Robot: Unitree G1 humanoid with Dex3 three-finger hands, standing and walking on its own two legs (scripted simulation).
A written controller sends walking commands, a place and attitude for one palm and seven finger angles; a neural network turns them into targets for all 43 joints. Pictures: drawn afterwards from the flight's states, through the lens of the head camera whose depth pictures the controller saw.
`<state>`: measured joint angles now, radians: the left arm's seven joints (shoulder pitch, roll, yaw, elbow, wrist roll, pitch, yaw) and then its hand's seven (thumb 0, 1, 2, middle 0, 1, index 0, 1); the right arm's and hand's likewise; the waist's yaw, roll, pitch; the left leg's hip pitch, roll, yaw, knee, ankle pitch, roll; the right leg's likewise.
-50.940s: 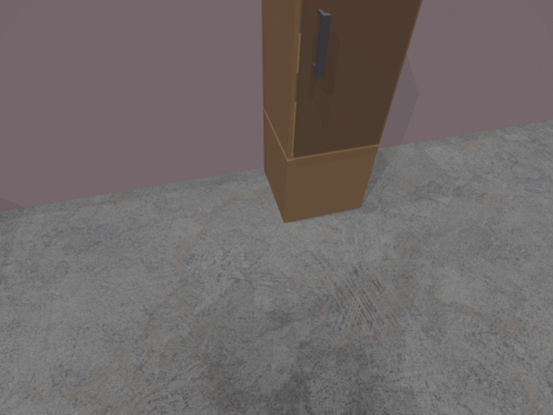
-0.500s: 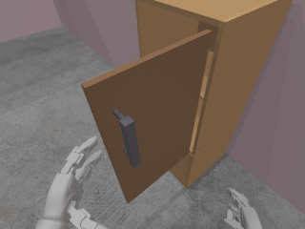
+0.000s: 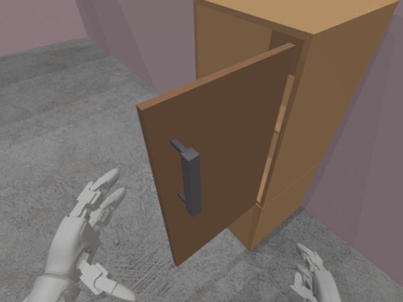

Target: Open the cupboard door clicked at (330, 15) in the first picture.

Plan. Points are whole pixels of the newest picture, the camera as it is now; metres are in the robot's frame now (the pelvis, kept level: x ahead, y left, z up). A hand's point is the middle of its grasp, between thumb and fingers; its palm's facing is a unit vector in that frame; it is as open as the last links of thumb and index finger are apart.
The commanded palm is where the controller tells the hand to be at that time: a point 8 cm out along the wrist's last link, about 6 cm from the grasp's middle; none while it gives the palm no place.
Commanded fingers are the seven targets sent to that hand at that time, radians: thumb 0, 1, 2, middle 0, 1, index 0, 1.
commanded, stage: draw the hand back to the body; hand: left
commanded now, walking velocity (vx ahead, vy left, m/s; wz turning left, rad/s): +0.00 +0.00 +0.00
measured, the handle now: (185, 179) +0.32 +0.06 +0.12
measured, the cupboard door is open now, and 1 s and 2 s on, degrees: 91 91 91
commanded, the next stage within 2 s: step back with the hand held close in 1.32 s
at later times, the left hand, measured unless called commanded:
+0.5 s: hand (71, 222) +0.20 +0.22 +0.15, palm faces +0.27 -0.92 -0.30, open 14.4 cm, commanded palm +0.15 +0.26 +0.18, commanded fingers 0.00 0.17 0.58 -0.17 -0.30 -0.17 -0.30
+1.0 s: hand (43, 185) +0.23 +0.26 +0.19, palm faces +0.43 -0.81 -0.40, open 8.5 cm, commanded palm +0.18 +0.30 +0.21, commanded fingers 0.00 0.90 0.90 -0.20 -0.30 -0.20 -0.30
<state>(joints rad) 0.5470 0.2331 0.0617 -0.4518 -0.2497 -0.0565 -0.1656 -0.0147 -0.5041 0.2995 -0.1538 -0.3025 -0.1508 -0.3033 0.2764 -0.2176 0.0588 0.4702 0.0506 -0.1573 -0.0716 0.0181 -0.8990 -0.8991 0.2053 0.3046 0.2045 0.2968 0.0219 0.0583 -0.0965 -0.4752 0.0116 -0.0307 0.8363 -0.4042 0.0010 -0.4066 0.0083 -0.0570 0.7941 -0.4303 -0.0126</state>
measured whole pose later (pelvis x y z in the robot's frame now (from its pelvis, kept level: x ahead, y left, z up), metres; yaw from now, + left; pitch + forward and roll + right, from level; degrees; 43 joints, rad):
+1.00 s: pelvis +0.03 +0.00 +0.04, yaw -2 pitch -3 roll +0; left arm 0.48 0.35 0.33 -0.43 -0.07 -0.05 0.13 0.01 0.69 0.81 -0.20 -0.30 -0.20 -0.30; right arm 0.19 -0.23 0.02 0.62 0.01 -0.09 -0.09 0.02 -0.90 -0.90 0.21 0.30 0.20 0.30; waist 0.07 0.05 0.00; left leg -0.14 0.01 0.01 0.46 -0.28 0.00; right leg -0.09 0.01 -0.01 0.43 -0.30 -0.01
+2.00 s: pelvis -0.05 +0.03 +0.03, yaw -3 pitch -1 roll -1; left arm 0.56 0.42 0.43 -0.51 -0.02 -0.18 0.15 0.01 0.88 0.90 -0.21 -0.30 -0.21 -0.30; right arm 0.21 -0.23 -0.01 0.53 0.02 -0.02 -0.08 0.02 -0.90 -0.90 0.20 0.30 0.20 0.30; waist -0.01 0.01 0.03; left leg -0.36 0.01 0.05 0.55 -0.19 0.04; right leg -0.32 0.00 0.02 0.52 -0.19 0.02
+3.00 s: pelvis -0.25 +0.02 +0.03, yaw -7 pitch -1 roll +0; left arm 0.52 0.40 0.41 -0.43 -0.04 -0.17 0.16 0.01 0.88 0.90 -0.21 -0.30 -0.21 -0.30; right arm 0.26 -0.24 -0.02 0.63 0.00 -0.10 -0.08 0.02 -0.90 -0.90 0.20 0.30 0.20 0.30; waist -0.06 -0.01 -0.03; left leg -0.36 -0.02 0.04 0.52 -0.16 0.03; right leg -0.14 0.01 -0.03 0.55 -0.40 -0.02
